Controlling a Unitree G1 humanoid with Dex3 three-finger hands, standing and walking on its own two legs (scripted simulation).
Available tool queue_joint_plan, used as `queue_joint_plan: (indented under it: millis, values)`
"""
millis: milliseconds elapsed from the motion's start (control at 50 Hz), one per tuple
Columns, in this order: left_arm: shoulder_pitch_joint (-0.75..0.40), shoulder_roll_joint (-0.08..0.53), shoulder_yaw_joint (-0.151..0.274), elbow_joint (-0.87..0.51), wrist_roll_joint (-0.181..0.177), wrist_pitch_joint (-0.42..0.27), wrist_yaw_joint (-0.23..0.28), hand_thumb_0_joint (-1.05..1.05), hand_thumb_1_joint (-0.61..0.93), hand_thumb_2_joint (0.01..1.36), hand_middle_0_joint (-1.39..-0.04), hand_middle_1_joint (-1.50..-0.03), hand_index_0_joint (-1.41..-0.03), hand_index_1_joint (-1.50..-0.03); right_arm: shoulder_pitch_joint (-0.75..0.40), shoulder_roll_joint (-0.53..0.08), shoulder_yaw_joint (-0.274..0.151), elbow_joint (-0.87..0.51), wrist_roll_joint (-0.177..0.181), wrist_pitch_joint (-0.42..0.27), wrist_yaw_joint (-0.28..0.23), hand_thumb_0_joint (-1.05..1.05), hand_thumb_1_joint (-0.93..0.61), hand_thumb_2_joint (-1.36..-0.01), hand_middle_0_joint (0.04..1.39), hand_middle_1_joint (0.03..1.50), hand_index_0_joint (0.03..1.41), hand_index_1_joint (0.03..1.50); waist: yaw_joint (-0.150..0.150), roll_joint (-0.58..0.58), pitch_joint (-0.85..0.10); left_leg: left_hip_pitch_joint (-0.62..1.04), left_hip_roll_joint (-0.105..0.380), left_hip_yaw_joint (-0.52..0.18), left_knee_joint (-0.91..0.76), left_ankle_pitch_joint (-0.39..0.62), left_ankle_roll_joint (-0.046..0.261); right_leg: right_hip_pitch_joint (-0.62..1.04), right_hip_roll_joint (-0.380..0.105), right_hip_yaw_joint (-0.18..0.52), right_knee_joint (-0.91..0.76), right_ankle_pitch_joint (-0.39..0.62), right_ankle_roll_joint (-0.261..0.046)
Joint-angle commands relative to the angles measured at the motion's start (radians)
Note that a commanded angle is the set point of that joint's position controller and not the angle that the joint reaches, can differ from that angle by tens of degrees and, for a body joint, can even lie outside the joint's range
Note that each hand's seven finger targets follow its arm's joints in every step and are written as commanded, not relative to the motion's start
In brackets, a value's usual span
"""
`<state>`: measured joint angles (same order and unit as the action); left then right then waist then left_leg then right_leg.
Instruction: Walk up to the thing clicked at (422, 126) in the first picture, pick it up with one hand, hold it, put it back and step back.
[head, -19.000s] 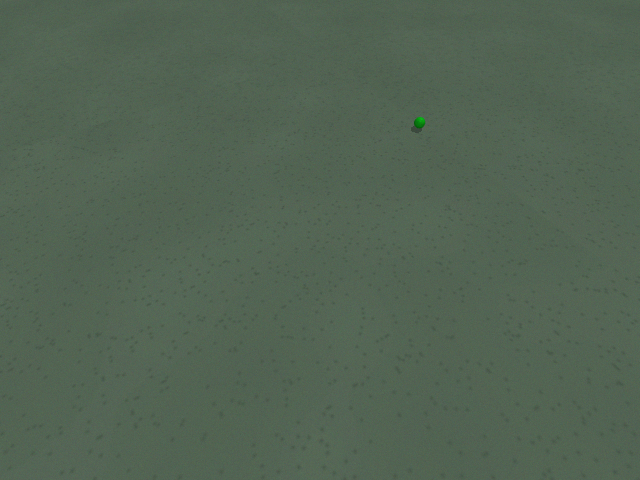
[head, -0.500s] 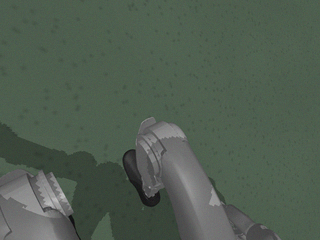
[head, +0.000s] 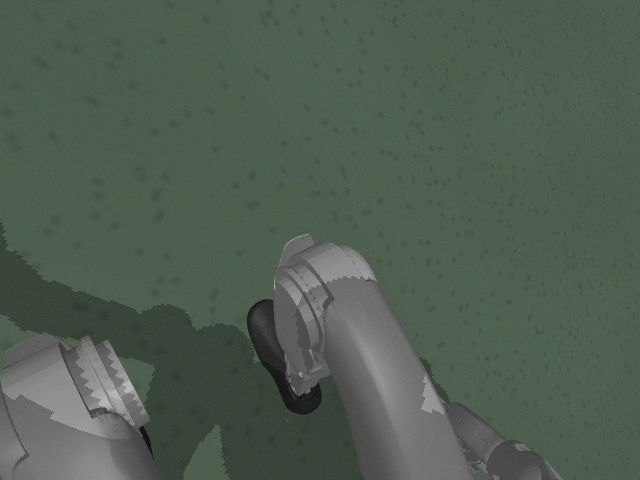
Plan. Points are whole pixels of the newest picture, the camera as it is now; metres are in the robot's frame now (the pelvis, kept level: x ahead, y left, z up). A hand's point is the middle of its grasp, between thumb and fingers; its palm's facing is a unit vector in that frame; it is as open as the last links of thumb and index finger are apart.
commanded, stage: settle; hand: left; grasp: from above
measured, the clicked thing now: out of the picture +0.47 +0.35 -0.29
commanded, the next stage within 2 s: lift in 0.94 s
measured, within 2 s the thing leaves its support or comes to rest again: leaves its support in 0.24 s
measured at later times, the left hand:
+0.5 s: hand out of the picture +0.46 +0.36 -0.21, palm faces -0.41 -0.13 -0.90, open 5.8 cm
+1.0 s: hand out of the picture +0.45 +0.35 -0.13, palm faces -0.44 -0.11 -0.89, open 5.7 cm
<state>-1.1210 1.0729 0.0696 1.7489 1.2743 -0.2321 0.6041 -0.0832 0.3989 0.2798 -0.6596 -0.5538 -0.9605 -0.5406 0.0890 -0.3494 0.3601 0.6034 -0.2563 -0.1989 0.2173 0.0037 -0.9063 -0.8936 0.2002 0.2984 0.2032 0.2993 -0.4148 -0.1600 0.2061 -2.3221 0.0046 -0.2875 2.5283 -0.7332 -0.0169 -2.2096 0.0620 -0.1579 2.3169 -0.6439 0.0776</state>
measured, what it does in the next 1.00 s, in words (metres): stands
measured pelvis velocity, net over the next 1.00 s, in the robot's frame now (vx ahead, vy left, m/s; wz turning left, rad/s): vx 0.00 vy -0.01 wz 0.11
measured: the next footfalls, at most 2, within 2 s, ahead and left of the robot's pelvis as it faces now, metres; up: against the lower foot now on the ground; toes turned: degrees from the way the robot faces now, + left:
none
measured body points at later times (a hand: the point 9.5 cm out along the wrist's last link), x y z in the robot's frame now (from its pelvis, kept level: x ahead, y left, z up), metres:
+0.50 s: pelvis +0.01 +0.00 +0.00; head +0.27 +0.13 +0.35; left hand +0.47 +0.36 -0.16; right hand +0.07 -0.26 -0.06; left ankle +0.06 +0.13 -0.28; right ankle +0.12 -0.13 -0.28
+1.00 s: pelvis +0.00 -0.01 +0.02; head +0.23 +0.10 +0.39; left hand +0.47 +0.35 -0.08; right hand +0.09 -0.27 -0.07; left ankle +0.06 +0.13 -0.28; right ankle +0.12 -0.13 -0.28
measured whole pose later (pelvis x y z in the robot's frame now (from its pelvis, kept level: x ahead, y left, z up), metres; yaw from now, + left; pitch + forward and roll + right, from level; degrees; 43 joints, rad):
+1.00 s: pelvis +0.00 -0.01 +0.02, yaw +6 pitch +34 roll -10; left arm -1.04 0.81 0.03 1.37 1.22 -0.16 0.25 -0.12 0.40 0.24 -0.73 -0.43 -1.11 -0.47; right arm 0.17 -0.31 0.14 0.64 -0.13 -0.02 0.16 0.01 -0.92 -0.89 0.20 0.30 0.20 0.30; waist -0.28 0.00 -0.03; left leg -2.33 -0.02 -0.18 2.40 -0.67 -0.02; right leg -2.24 0.01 -0.08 2.28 -0.64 0.05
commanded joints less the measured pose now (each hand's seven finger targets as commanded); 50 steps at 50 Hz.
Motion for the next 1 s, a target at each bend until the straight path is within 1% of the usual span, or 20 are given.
queue_joint_plan:
  millis: [0,80,120,180,220,280,320,360,380,400,440,460,500,520,540,620,660,680,740,980]
  values:
    - [-0.219,0.209,0.013,-0.089,-0.013,0.017,0.029,0.0,0.663,0.356,-0.964,-0.567,-1.029,-0.502,0.212,-0.341,-0.105,0.025,0.002,0.006,-0.011,0.0,-0.914,-0.903,0.2,0.3,0.2,0.3,-0.055,0.561,-0.637,0.485,0.046,0.101,-0.282,0.246,0.013,0.369,0.037,-0.13,-0.166,0.256,-0.09]
    - [-0.218,0.219,0.02,-0.109,-0.012,0.035,0.015,0.0,0.702,0.361,-0.996,-0.563,-1.06,-0.499,0.214,-0.345,-0.117,0.023,0.006,0.005,-0.01,0.0,-0.915,-0.903,0.2,0.3,0.2,0.3,-0.048,0.589,-0.651,0.495,0.043,0.112,-0.284,0.254,0.013,0.371,0.034,-0.122,-0.168,0.26,-0.092]
    - [-0.252,0.253,0.05,-0.185,-0.011,0.036,0.011,0.0,0.735,0.376,-1.03,-0.546,-1.089,-0.488,0.216,-0.352,-0.128,0.022,0.014,0.009,-0.013,0.0,-0.913,-0.903,0.2,0.3,0.2,0.3,-0.024,0.644,-0.706,0.541,0.044,0.106,-0.294,0.275,0.003,0.355,0.026,-0.123,-0.155,0.267,-0.099]
    - [-0.233,0.208,0.033,-0.206,-0.013,0.046,0.003,0.0,0.756,0.359,-1.047,-0.533,-1.105,-0.475,0.217,-0.342,-0.144,0.023,0.014,0.013,-0.012,0.0,-0.915,-0.904,0.2,0.3,0.2,0.3,-0.027,0.652,-0.717,0.54,0.042,0.118,-0.29,0.281,0.005,0.363,0.032,-0.118,-0.159,0.277,-0.1]
    - [-0.24,0.244,0.078,-0.288,-0.014,0.053,-0.004,0.0,0.79,0.363,-1.056,-0.548,-1.12,-0.484,0.231,-0.343,-0.16,0.033,0.019,0.016,-0.011,0.0,-0.91,-0.902,0.2,0.3,0.2,0.3,0.005,0.711,-0.78,0.579,0.039,0.12,-0.292,0.323,-0.004,0.349,0.025,-0.118,-0.146,0.296,-0.108]
    - [-0.175,0.204,0.093,-0.287,-0.029,0.069,-0.032,0.0,0.833,0.341,-1.082,-0.532,-1.148,-0.465,0.243,-0.336,-0.184,0.045,0.026,0.029,-0.001,0.0,-0.906,-0.9,0.2,0.3,0.199,0.3,0.017,0.714,-0.797,0.59,0.038,0.12,-0.29,0.369,-0.007,0.315,0.021,-0.119,-0.136,0.309,-0.114]
    - [-0.159,0.117,0.045,-0.268,-0.042,0.081,-0.065,0.0,0.829,0.344,-1.083,-0.534,-1.147,-0.47,0.236,-0.321,-0.198,0.037,0.034,0.031,0.002,0.0,-0.909,-0.901,0.2,0.3,0.199,0.3,-0.001,0.653,-0.731,0.505,0.031,0.146,-0.286,0.306,0.008,0.324,0.027,-0.102,-0.166,0.28,-0.11]
    - [-0.178,0.171,0.089,-0.372,-0.049,0.087,-0.089,0.0,0.867,0.374,-1.118,-0.536,-1.178,-0.475,0.262,-0.325,-0.225,0.053,0.046,0.041,0.0,0.0,-0.906,-0.9,0.2,0.3,0.199,0.3,0.038,0.668,-0.791,0.515,0.026,0.154,-0.299,0.299,0.008,0.335,0.02,-0.091,-0.175,0.272,-0.111]
    - [-0.166,0.135,0.084,-0.393,-0.063,0.088,-0.106,0.0,0.879,0.383,-1.129,-0.538,-1.188,-0.478,0.264,-0.324,-0.234,0.049,0.05,0.045,0.0,0.0,-0.906,-0.901,0.2,0.3,0.199,0.3,0.047,0.671,-0.806,0.52,0.023,0.153,-0.297,0.297,0.007,0.316,0.015,-0.091,-0.175,0.264,-0.116]
    - [-0.163,0.047,0.021,-0.409,-0.079,0.087,-0.132,0.0,0.862,0.395,-1.128,-0.532,-1.182,-0.479,0.244,-0.308,-0.234,0.036,0.059,0.046,0.005,0.0,-0.909,-0.901,0.2,0.3,0.199,0.3,0.045,0.669,-0.809,0.528,0.025,0.15,-0.316,0.279,0.007,0.302,0.016,-0.088,-0.172,0.243,-0.118]
    - [-0.215,0.034,0.004,-0.523,-0.078,0.08,-0.162,0.0,0.891,0.349,-1.125,-0.547,-1.192,-0.48,0.262,-0.304,-0.251,0.043,0.07,0.057,0.007,0.0,-0.907,-0.901,0.2,0.3,0.199,0.3,0.052,0.678,-0.855,0.547,0.021,0.149,-0.323,0.303,0.005,0.297,0.014,-0.089,-0.171,0.265,-0.117]
    - [-0.117,0.061,0.04,-0.412,-0.081,0.094,-0.173,0.0,0.894,0.32,-1.122,-0.531,-1.193,-0.459,0.284,-0.315,-0.266,0.063,0.077,0.064,0.004,0.0,-0.906,-0.9,0.2,0.3,0.199,0.3,0.063,0.635,-0.855,0.539,0.019,0.151,-0.317,0.304,0.009,0.299,0.012,-0.086,-0.17,0.262,-0.115]
    - [-0.187,-0.018,-0.007,-0.505,-0.103,0.084,-0.203,0.0,0.909,0.356,-1.135,-0.543,-1.205,-0.474,0.298,-0.291,-0.277,0.06,0.089,0.078,0.008,0.0,-0.904,-0.899,0.2,0.3,0.199,0.3,0.055,0.599,-0.861,0.502,0.013,0.163,-0.315,0.306,0.016,0.315,0.008,-0.075,-0.183,0.273,-0.111]
    - [-0.119,0.012,0.027,-0.412,-0.092,0.097,-0.213,0.0,0.918,0.375,-1.142,-0.559,-1.211,-0.489,0.316,-0.3,-0.285,0.078,0.094,0.087,0.005,0.0,-0.904,-0.899,0.2,0.3,0.199,0.3,0.058,0.553,-0.84,0.486,0.012,0.158,-0.317,0.296,0.019,0.307,0.006,-0.073,-0.183,0.267,-0.111]
    - [-0.18,-0.026,-0.011,-0.486,-0.098,0.091,-0.227,0.0,0.93,0.384,-1.165,-0.546,-1.23,-0.482,0.307,-0.284,-0.283,0.06,0.097,0.093,0.003,0.0,-0.905,-0.899,0.2,0.3,0.199,0.3,0.057,0.554,-0.828,0.465,0.01,0.168,-0.317,0.281,0.023,0.303,0.007,-0.066,-0.194,0.255,-0.111]
    - [-0.207,0.007,0.005,-0.519,-0.09,0.08,-0.255,0.0,0.875,0.386,-1.142,-0.535,-1.2,-0.479,0.287,-0.274,-0.292,0.043,0.116,0.116,-0.01,0.0,-0.91,-0.903,0.2,0.3,0.199,0.3,0.099,0.525,-0.851,0.45,-0.004,0.189,-0.337,0.248,0.028,0.321,0.0,-0.044,-0.21,0.224,-0.114]
    - [-0.205,-0.011,0.002,-0.494,-0.079,0.076,-0.27,0.0,0.859,0.388,-1.129,-0.529,-1.185,-0.475,0.295,-0.272,-0.296,0.039,0.114,0.126,-0.018,0.0,-0.908,-0.902,0.2,0.3,0.199,0.3,0.082,0.514,-0.841,0.448,-0.008,0.187,-0.343,0.23,0.027,0.308,-0.002,-0.046,-0.212,0.2,-0.117]
    - [-0.213,0.005,0.006,-0.512,-0.072,0.074,-0.275,0.0,0.825,0.374,-1.104,-0.527,-1.161,-0.471,0.284,-0.263,-0.295,0.033,0.117,0.133,-0.022,0.0,-0.908,-0.902,0.2,0.3,0.199,0.3,0.102,0.516,-0.87,0.458,-0.007,0.189,-0.35,0.226,0.027,0.317,0.0,-0.041,-0.212,0.191,-0.12]
    - [-0.228,0.014,0.016,-0.523,-0.065,0.073,-0.278,0.0,0.813,0.334,-1.09,-0.509,-1.151,-0.449,0.279,-0.248,-0.299,0.025,0.12,0.15,-0.036,0.0,-0.906,-0.901,0.2,0.3,0.2,0.3,0.113,0.527,-0.899,0.463,-0.014,0.203,-0.366,0.216,0.026,0.331,-0.004,-0.029,-0.221,0.175,-0.12]
    - [-0.266,-0.025,-0.009,-0.535,-0.071,0.082,-0.327,0.0,0.788,0.456,-1.079,-0.56,-1.125,-0.513,0.304,-0.234,-0.318,0.031,0.136,0.194,-0.089,0.0,-0.906,-0.9,0.2,0.3,0.2,0.3,0.107,0.498,-0.914,0.496,-0.021,0.216,-0.391,0.244,0.032,0.313,-0.016,-0.018,-0.257,0.196,-0.124]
